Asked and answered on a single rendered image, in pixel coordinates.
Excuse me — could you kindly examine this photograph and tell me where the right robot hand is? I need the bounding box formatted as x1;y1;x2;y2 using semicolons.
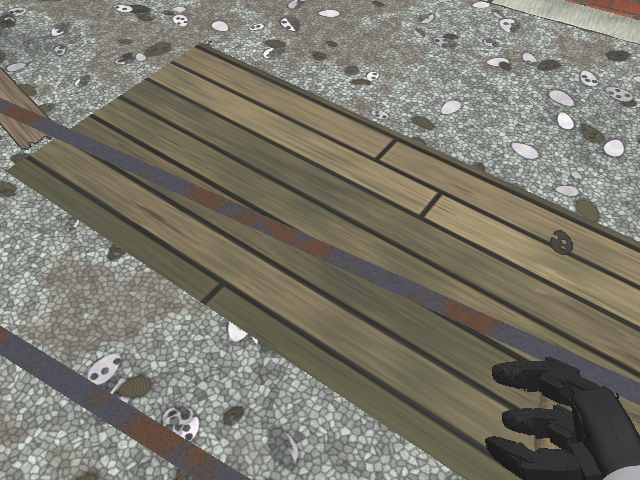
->
485;356;640;480

